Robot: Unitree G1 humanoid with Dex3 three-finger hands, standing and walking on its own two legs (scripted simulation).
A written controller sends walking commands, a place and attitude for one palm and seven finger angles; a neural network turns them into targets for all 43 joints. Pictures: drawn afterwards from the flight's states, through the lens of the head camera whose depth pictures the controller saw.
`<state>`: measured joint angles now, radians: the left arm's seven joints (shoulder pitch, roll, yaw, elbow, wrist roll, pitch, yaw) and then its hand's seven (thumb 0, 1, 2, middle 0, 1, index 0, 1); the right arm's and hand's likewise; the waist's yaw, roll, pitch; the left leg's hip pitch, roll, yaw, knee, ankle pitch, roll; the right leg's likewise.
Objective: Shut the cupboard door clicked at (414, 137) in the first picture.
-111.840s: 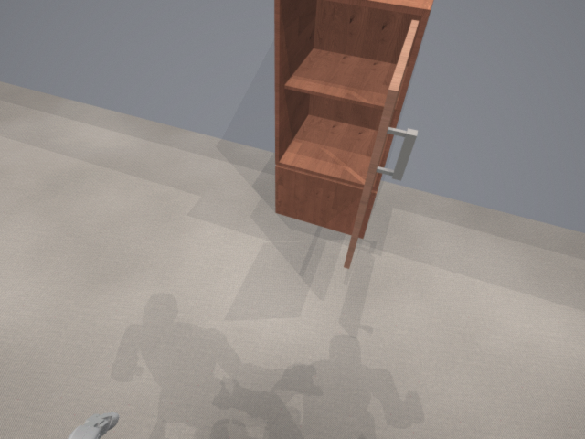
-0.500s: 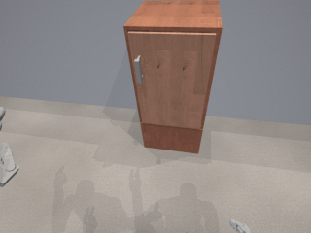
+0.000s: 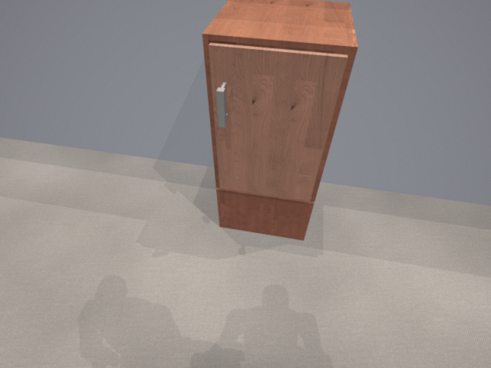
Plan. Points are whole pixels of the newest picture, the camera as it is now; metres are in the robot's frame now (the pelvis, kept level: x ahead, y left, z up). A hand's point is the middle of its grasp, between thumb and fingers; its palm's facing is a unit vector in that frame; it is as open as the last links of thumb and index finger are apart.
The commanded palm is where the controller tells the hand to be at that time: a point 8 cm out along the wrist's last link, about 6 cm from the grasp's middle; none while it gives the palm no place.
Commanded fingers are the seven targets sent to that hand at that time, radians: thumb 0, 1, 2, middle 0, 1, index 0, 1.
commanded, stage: let the arm hang, fingers relaxed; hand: left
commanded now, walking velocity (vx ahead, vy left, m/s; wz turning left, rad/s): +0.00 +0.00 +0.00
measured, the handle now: (223, 104) +0.85 +0.11 -0.03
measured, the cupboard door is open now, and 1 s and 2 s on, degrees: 0 0 0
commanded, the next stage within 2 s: look to check the result in 0.56 s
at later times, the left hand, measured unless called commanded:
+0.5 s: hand out of the picture -0.03 +0.18 -0.18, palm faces +0.02 -0.99 -0.12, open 7.3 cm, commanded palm none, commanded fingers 0.00 0.90 0.90 -0.20 -0.30 -0.20 -0.30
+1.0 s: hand out of the picture -0.04 +0.21 -0.18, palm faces +0.00 -0.99 -0.16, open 7.3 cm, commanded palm none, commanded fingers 0.00 0.90 0.90 -0.20 -0.30 -0.20 -0.30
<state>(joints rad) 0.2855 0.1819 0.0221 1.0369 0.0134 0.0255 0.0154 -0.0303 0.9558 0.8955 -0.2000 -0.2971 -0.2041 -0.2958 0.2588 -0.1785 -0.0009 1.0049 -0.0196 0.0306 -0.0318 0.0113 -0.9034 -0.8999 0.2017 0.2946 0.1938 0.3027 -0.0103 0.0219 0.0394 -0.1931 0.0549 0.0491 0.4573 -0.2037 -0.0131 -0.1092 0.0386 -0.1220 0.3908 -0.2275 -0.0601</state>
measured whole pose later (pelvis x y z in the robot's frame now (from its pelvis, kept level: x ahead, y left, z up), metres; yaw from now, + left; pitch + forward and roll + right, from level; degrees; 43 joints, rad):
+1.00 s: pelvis +0.00 +0.05 +0.00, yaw -2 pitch -2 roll +0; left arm 0.35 0.11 0.01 1.16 0.02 0.00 0.04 0.00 0.91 0.90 -0.19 -0.30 -0.20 -0.30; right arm 0.32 -0.11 0.00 1.12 -0.01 0.00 -0.03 0.01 -0.90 -0.90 0.20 0.29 0.19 0.30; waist -0.01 0.00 0.04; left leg -0.19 -0.01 0.12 0.40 -0.18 0.06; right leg -0.15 -0.03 -0.05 0.40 -0.22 0.01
